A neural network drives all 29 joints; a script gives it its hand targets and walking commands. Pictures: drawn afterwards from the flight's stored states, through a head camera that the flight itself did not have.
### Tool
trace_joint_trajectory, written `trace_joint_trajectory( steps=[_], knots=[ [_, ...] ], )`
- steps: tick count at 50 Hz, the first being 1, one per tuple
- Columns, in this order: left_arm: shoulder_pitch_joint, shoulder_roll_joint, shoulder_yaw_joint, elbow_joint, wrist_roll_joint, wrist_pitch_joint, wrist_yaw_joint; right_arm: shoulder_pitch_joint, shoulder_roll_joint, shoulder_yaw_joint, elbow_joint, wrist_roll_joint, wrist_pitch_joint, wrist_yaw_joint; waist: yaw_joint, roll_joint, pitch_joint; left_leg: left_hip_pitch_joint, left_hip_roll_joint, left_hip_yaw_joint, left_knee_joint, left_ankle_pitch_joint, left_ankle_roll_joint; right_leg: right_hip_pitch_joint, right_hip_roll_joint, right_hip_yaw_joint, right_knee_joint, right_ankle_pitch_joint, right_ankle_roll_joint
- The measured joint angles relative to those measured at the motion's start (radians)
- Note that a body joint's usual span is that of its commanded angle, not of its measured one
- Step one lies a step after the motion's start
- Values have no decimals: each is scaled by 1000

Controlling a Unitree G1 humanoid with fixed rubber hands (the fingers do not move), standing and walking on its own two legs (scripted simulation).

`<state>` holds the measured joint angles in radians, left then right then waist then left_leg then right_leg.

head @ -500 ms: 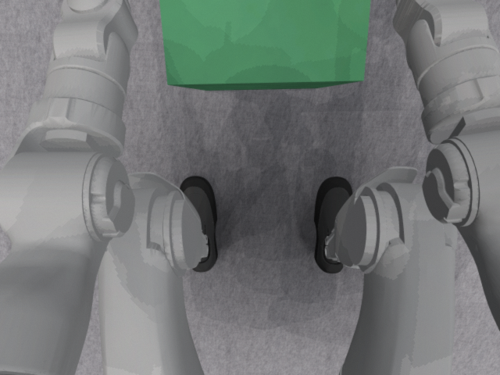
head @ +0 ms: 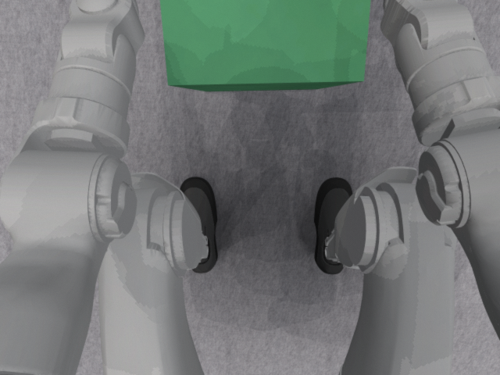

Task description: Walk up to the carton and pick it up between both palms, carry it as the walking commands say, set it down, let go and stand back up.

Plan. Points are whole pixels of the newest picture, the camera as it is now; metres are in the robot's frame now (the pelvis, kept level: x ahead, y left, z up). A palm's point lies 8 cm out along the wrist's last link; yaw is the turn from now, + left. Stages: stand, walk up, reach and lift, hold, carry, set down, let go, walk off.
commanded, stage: reach and lift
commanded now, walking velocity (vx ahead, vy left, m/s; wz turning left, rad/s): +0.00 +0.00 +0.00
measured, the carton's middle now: out of the picture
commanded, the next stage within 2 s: none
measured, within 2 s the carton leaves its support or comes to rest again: leaves its support in 0.94 s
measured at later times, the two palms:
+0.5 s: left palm out of the picture +0.56 +0.15 -0.16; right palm out of the picture +0.56 -0.16 -0.17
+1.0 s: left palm out of the picture +0.57 +0.15 -0.15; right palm out of the picture +0.57 -0.15 -0.16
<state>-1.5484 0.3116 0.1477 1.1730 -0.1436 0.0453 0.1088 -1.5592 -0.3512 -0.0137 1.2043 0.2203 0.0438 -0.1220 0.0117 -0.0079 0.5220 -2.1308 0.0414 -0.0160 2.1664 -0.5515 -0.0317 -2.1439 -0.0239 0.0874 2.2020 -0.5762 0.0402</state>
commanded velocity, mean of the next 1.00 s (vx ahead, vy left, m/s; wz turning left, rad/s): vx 0.00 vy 0.00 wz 0.00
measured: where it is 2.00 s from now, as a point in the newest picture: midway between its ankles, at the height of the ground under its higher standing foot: (265, 240)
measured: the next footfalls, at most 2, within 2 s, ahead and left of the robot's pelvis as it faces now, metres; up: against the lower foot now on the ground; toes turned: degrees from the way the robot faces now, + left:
none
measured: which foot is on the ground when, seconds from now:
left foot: down 0.00-1.00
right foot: down 0.00-1.00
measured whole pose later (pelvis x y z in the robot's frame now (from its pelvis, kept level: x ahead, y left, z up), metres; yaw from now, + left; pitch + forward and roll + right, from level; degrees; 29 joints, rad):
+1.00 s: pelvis +0.00 +0.00 -0.01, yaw +0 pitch +28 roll +2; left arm -1.57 0.29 0.22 1.07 -0.13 0.20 0.12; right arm -1.56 -0.33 -0.08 1.03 0.12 0.26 -0.14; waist 0.01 -0.01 0.52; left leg -2.15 0.02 -0.02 2.22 -0.56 -0.03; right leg -2.16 -0.01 0.09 2.25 -0.58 0.04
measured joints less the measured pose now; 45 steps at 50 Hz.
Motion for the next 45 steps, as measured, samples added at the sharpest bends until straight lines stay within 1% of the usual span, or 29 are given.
trace_joint_trajectory(
  steps=[3,6,12,15,18,23,39,45],
  knots=[
    [-13,-24,0,0,0,1,-15,-2,1,0,3,0,0,-1,0,0,0,0,0,0,0,0,0,0,0,0,0,0,0],
    [-14,-26,2,1,0,1,4,-7,1,0,10,0,2,-1,0,0,0,0,0,0,0,0,0,0,0,0,0,0,0],
    [-15,-27,25,1,0,16,-6,-22,1,-4,16,-41,27,9,0,0,0,-1,0,-1,7,-2,0,-1,3,0,6,0,0],
    [-17,-26,52,1,3,33,-23,-24,3,-31,10,-77,49,25,0,0,0,-3,-1,-3,16,-3,0,-4,4,0,14,-1,0],
    [-19,-27,65,1,6,49,-31,-23,3,-46,-2,-95,74,36,0,0,-1,-6,-1,-3,25,-4,0,-9,5,2,25,-1,0],
    [-23,-27,72,1,9,70,-36,-14,4,-66,-23,-101,100,46,0,0,-1,-12,-5,-3,39,-4,0,-17,7,4,42,-1,0],
    [-24,-26,73,-7,9,91,-38,8,6,-72,-79,-104,140,43,0,1,-1,-16,-13,-4,49,-4,0,-20,8,6,52,-2,0],
    [-24,-26,73,-36,9,126,-13,8,9,-72,-127,-104,195,36,0,1,-1,-16,-15,-5,50,-4,0,-20,11,7,52,-2,0]
  ],
)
